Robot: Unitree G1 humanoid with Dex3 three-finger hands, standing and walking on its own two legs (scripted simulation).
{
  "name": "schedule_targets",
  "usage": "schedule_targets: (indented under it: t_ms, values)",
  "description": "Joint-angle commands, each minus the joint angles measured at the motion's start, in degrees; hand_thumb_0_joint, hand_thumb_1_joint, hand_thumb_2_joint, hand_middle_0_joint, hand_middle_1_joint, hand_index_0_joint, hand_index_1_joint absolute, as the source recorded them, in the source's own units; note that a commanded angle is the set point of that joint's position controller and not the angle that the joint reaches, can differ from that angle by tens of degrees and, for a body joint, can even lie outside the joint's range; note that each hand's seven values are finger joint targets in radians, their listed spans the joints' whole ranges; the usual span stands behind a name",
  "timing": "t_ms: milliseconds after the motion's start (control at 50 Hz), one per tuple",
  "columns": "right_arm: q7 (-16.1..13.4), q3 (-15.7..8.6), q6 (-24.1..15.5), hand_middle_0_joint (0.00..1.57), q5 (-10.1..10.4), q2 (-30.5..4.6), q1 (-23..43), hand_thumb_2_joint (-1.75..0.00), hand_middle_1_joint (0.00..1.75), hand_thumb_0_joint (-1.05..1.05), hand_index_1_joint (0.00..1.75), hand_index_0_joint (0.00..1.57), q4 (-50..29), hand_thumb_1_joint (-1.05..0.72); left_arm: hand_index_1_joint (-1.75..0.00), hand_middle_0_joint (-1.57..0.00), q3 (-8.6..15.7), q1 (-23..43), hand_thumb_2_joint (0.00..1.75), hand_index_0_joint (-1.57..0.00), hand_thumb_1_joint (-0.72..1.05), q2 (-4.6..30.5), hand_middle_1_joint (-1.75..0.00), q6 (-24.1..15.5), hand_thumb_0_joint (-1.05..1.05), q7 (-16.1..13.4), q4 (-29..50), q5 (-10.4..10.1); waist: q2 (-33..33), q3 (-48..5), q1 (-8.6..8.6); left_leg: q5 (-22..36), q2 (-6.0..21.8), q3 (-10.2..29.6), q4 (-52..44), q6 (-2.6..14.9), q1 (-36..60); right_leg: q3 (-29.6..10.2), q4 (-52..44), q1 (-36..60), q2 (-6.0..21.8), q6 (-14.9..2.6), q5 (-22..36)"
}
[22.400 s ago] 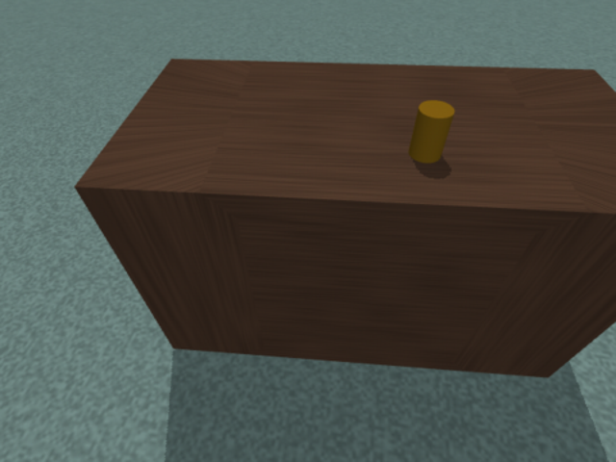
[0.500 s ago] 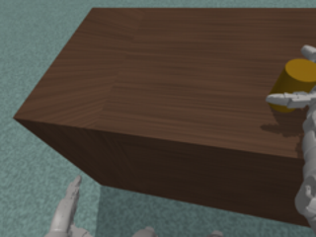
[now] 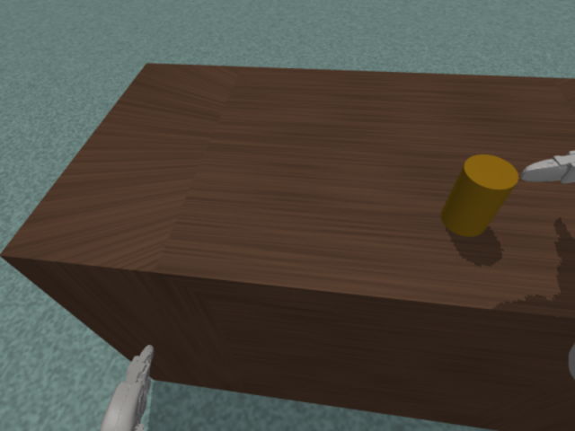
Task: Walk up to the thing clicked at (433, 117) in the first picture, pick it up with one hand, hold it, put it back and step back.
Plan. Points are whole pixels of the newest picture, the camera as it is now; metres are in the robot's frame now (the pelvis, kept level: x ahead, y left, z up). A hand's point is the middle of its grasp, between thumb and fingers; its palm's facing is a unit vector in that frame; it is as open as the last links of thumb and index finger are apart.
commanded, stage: rise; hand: right
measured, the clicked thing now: (475, 197) +0.48 -0.21 +0.06
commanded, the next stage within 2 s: sink last in 0.04 s
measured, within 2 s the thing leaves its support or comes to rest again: neither
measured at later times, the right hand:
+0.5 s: hand out of the picture +0.36 -0.35 +0.17, palm faces +0.48 +0.81 -0.34, open 17.4 cm
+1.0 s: hand out of the picture +0.15 -0.23 +0.16, palm faces +0.42 +0.82 -0.39, open 17.5 cm
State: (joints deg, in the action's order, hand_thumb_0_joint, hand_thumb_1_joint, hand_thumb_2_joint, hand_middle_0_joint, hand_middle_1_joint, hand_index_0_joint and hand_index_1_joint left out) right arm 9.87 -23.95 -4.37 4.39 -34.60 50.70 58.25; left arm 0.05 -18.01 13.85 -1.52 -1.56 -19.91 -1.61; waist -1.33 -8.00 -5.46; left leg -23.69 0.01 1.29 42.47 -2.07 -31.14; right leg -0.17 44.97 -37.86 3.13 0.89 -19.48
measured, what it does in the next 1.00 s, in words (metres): stands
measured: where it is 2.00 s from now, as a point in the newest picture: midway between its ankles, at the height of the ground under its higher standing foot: outside the picture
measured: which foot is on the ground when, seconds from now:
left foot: down 0.00-1.00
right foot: down 0.00-1.00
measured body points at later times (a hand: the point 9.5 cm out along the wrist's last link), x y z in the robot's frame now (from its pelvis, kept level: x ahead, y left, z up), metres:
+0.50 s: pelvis +0.00 +0.00 +0.02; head +0.02 +0.00 +0.47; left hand +0.17 +0.25 -0.04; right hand +0.32 -0.39 +0.19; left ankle -0.03 +0.15 -0.71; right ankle +0.02 -0.13 -0.71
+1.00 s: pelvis -0.02 +0.02 +0.02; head -0.03 +0.05 +0.47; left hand +0.16 +0.29 -0.05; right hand +0.12 -0.27 +0.18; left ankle -0.03 +0.15 -0.71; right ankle +0.02 -0.13 -0.71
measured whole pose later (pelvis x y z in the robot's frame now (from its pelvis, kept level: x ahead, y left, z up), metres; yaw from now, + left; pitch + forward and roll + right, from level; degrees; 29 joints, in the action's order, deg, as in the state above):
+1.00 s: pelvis -0.02 +0.02 +0.02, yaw -3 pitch -1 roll -1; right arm -1.2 -18.8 -10.2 4.7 -16.9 -30.1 -20.2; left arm 9.8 -20.3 13.2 -2.5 -3.5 -23.2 -2.3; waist -2.8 -1.9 3.7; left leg -21.9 1.6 -1.0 36.6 -0.5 -14.1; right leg -1.9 34.2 -19.5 1.4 2.3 -14.1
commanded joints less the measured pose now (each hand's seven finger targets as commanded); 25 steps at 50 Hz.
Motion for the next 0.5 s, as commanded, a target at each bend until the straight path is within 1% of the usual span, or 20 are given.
schedule_targets:
  t_ms: [0, 40, 60, 80, 100, 140, 160, 180, 200, 240, 260, 300, 320, 340, 360, 380, 420, 440, 460, 480]
  values:
    - [-2.0, 1.5, -1.2, 0.07, -3.0, -14.7, 15.7, -0.04, 0.06, 0.0, 0.06, 0.07, -8.8, 0.5, -0.06, -0.06, 4.3, -4.9, 0.05, -0.05, -0.53, 7.3, -0.05, -2.4, 0.0, 0.9, 7.3, -1.0, -0.6, -11.7, 0.25, 21.7, -1.1, -2.9, -7.3, 0.75, 2.7, 2.1, -6.5, 18.0, -2.0, -2.1, 17.1]
    - [-3.2, 0.6, -2.0, 0.06, -3.9, -19.5, 20.9, -0.04, 0.06, 0.0, 0.06, 0.06, -19.1, 0.54, -0.05, -0.06, 2.3, -1.8, 0.05, -0.05, -0.53, 5.5, -0.05, -2.3, 0.0, 1.8, 10.0, -1.0, -2.9, -17.7, 2.44, 24.0, -0.7, -2.5, -7.2, 0.74, 5.6, 2.5, -6.2, 21.6, -2.2, -2.03, 20.2]
    - [-3.8, -0.7, -1.8, 0.06, -4.3, -21.4, 20.0, -0.04, 0.06, 0.0, 0.06, 0.06, -18.7, 0.55, -0.05, -0.05, 3.5, -4.6, 0.05, -0.05, -0.53, 6.4, -0.05, -2.2, 0.0, 2.1, 8.8, -1.1, -3.1, -17.8, 1.89, 25.3, -0.8, -2.5, -7.1, 0.71, 5.3, 2.6, -6.0, 22.9, -2.2, -1.94, 21.9]
    - [-4.6, -2.4, -1.4, 0.06, -4.8, -23.7, 15.8, -0.04, 0.06, 0.0, 0.06, 0.06, -17.6, 0.54, -0.05, -0.05, 4.6, -5.5, 0.05, -0.05, -0.52, 7.6, -0.05, -2.0, 0.0, 2.4, 7.4, -1.1, -3.6, -16.5, 2.63, 24.2, -1.0, -3.0, -6.9, 0.96, 5.6, 2.3, -6.6, 22.0, -2.2, -1.59, 21.9]
    - [-5.5, -2.8, -1.3, 0.06, -5.0, -24.3, 15.2, -0.04, 0.06, 0.0, 0.06, 0.06, -17.9, 0.55, -0.05, -0.05, 5.4, -5.3, 0.04, -0.05, -0.52, 8.2, -0.05, -1.6, 0.0, 2.8, 7.1, -1.3, -3.0, -15.5, 2.8, 24.2, -0.9, -2.8, -7.3, 0.91, 5.7, 2.4, -6.9, 21.6, -2.3, -1.71, 21.3]
    - [-6.9, -4.4, -1.3, 0.06, -5.7, -26.2, 15.3, -0.04, 0.05, 0.0, 0.05, 0.06, -18.3, 0.57, -0.05, -0.05, 7.8, -2.1, 0.06, -0.06, -0.51, 10.5, -0.06, -1.3, 0.0, 2.8, 6.6, -1.2, -4.5, -17.3, 3.01, 23.1, -0.9, -3.0, -7.8, 1.18, 5.7, 2.1, -7.4, 23.6, -1.9, -1.23, 22.0]
    - [-7.7, -5.6, -1.4, 0.06, -5.8, -27.3, 15.7, -0.04, 0.05, 0.0, 0.05, 0.05, -19.5, 0.57, -0.04, -0.05, 8.0, -0.3, 0.05, -0.06, -0.51, 10.6, -0.05, -1.1, 0.0, 2.9, 7.2, -1.2, -5.5, -19.0, 3.65, 23.3, -0.9, -2.9, -8.1, 1.27, 6.5, 2.0, -7.3, 24.6, -1.9, -1.11, 22.9]
    - [-8.1, -4.8, -1.9, 0.06, -5.8, -26.6, 17.3, -0.05, 0.05, 0.0, 0.05, 0.05, -22.0, 0.56, -0.04, -0.05, 6.9, 1.2, 0.05, -0.06, -0.52, 9.3, -0.05, -1.2, 0.0, 3.1, 6.9, -1.3, -7.0, -19.8, 4.02, 23.3, -0.8, -2.8, -8.2, 1.38, 7.2, 2.1, -7.2, 25.4, -1.9, -0.99, 23.4]
    - [-8.7, -5.2, -1.9, 0.06, -5.8, -26.0, 15.2, -0.05, 0.05, 0.0, 0.05, 0.05, -20.6, 0.56, -0.04, -0.05, 6.9, 2.2, 0.05, -0.06, -0.51, 9.4, -0.05, -1.2, 0.0, 3.0, 6.6, -1.4, -6.4, -19.9, 4.55, 22.9, -0.9, -2.9, -8.3, 1.48, 7.6, 1.9, -7.4, 25.2, -1.8, -0.93, 23.6]
    - [-9.6, -3.4, -2.7, 0.06, -5.7, -23.2, 13.9, -0.05, 0.05, 0.0, 0.05, 0.05, -21.9, 0.55, -0.05, -0.05, 4.6, 7.6, 0.06, -0.06, -0.52, 7.9, -0.05, -2.0, 0.0, 2.6, 9.5, -1.7, -6.3, -20.6, 4.93, 21.9, -0.8, -2.7, -8.9, 1.52, 9.0, 2.1, -7.8, 25.0, -2.0, -1.05, 21.6]
    - [-9.8, -2.1, -3.1, 0.06, -5.5, -21.0, 13.0, -0.05, 0.05, 0.0, 0.05, 0.05, -23.2, 0.54, -0.04, -0.05, 5.1, 7.8, 0.05, -0.06, -0.52, 7.8, -0.05, -2.3, 0.0, 2.2, 10.2, -1.9, -5.3, -21.6, 4.35, 21.7, -1.2, -3.1, -8.6, 1.7, 9.3, 1.9, -8.4, 26.0, -1.8, -0.96, 21.7]
    - [-10.5, -1.6, -3.6, 0.06, -5.3, -20.3, 8.6, -0.05, 0.05, 0.0, 0.05, 0.05, -25.2, 0.54, -0.05, -0.05, 6.7, 5.8, 0.05, -0.06, -0.53, 9.5, -0.05, -2.7, 0.0, 1.2, 11.1, -1.8, -6.4, -21.7, 4.1, 21.0, -1.4, -3.7, -9.0, 2.06, 8.6, 1.7, -8.8, 28.7, -1.6, -0.57, 22.4]
    - [-10.6, -2.6, -3.4, 0.06, -5.2, -20.1, 2.5, -0.05, 0.05, 0.0, 0.05, 0.05, -23.5, 0.55, -0.05, -0.05, 6.4, 2.0, 0.06, -0.05, -0.53, 9.4, -0.05, -2.7, 0.0, 1.0, 9.6, -1.8, -4.7, -20.0, 4.45, 21.4, -1.5, -4.0, -9.3, 1.97, 8.1, 1.7, -8.8, 29.0, -1.5, -0.72, 23.1]
    - [-10.4, -0.6, -3.6, 0.06, -4.7, -17.4, 0.6, -0.05, 0.05, 0.0, 0.05, 0.05, -27.4, 0.55, -0.05, -0.05, 6.0, -0.3, 0.06, -0.05, -0.53, 8.3, -0.05, -2.5, 0.0, 1.0, 8.6, -1.8, -7.2, -18.0, 4.4, 21.0, -1.5, -4.1, -9.5, 2.24, 7.3, 1.8, -9.4, 29.7, -1.4, -0.47, 23.5]
    - [-10.3, -0.8, -3.6, 0.06, -4.2, -16.4, -3.3, -0.05, 0.05, 0.0, 0.05, 0.05, -29.8, 0.54, -0.05, -0.06, 5.7, -1.6, 0.06, -0.06, -0.52, 7.6, -0.05, -2.7, 0.0, 1.0, 8.4, -1.9, -7.7, -16.6, 4.92, 20.1, -1.5, -4.3, -9.7, 2.45, 7.2, 1.9, -9.8, 29.6, -1.4, -0.29, 23.0]
    - [-10.4, -0.7, -3.6, 0.06, -3.5, -15.4, -6.4, -0.05, 0.05, 0.0, 0.05, 0.05, -34.5, 0.53, -0.05, -0.06, 7.0, -3.1, 0.05, -0.06, -0.52, 8.2, -0.05, -2.6, 0.0, 0.9, 7.4, -2.1, -8.1, -14.9, 5.44, 19.8, -1.4, -4.3, -10.0, 2.61, 7.9, 2.1, -10.6, 28.3, -1.7, -0.31, 22.1]
    - [-10.3, -1.1, -3.0, 0.06, -2.4, -13.5, -15.1, -0.05, 0.05, 0.0, 0.05, 0.05, -41.1, 0.52, -0.05, -0.06, 6.7, -4.7, 0.05, -0.06, -0.53, 7.2, -0.05, -2.2, 0.0, 1.2, 5.3, -2.5, -7.8, -10.5, 6.36, 19.1, -1.3, -4.4, -10.6, 2.63, 8.3, 2.4, -11.7, 26.3, -1.8, -0.42, 20.3]
    - [-10.1, -1.5, -2.7, 0.06, -1.9, -12.2, -19.1, -0.05, 0.05, 0.0, 0.05, 0.05, -45.0, 0.52, -0.05, -0.06, 7.4, -5.0, 0.05, -0.06, -0.53, 7.5, -0.05, -2.1, 0.0, 1.4, 5.3, -2.7, -7.3, -9.9, 6.12, 18.5, -1.5, -4.6, -10.9, 2.67, 8.4, 2.5, -12.3, 26.6, -1.7, -0.35, 19.8]
    - [-10.0, -0.5, -2.9, 0.06, -1.3, -10.0, -21.4, -0.05, 0.05, 0.0, 0.05, 0.05, -50.8, 0.51, -0.05, -0.06, 7.8, -4.6, 0.05, -0.06, -0.53, 6.8, -0.05, -1.9, 0.0, 1.6, 2.7, -2.8, -9.2, -8.6, 6.37, 17.9, -1.6, -4.7, -10.8, 2.91, 7.9, 2.5, -12.8, 26.7, -1.5, -0.05, 19.7]
    - [-10.2, -2.4, -2.8, 0.06, -0.9, -10.9, -24.7, -0.05, 0.05, 0.0, 0.05, 0.05, -55.8, 0.52, -0.05, -0.06, 9.7, -4.4, 0.05, -0.06, -0.53, 8.2, -0.05, -1.7, 0.0, 1.5, 3.1, -2.9, -9.2, -8.9, 6.42, 17.9, -1.7, -4.8, -11.2, 2.98, 8.0, 2.4, -13.1, 27.4, -1.3, -0.01, 20.3]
